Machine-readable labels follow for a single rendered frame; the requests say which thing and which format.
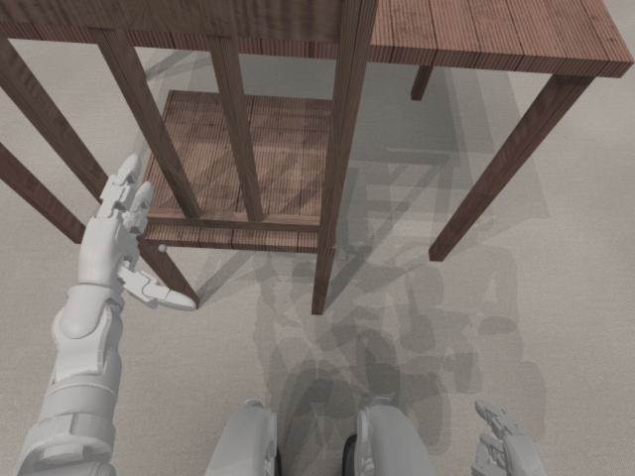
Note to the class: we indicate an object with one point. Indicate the right robot thigh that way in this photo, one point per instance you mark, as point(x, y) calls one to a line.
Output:
point(385, 435)

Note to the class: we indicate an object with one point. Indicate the left robot forearm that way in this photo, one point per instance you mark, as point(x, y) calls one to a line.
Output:
point(75, 423)

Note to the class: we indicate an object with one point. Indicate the chair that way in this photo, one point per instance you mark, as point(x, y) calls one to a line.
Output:
point(229, 170)

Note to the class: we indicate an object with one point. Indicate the left robot hand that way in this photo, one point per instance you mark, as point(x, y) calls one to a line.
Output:
point(110, 235)

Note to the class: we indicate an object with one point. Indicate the robot right shin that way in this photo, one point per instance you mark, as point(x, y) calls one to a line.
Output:
point(366, 467)

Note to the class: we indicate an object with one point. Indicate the table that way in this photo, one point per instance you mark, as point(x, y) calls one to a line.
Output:
point(575, 40)

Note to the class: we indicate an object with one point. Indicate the right robot hand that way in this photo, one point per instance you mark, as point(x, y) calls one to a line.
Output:
point(517, 455)

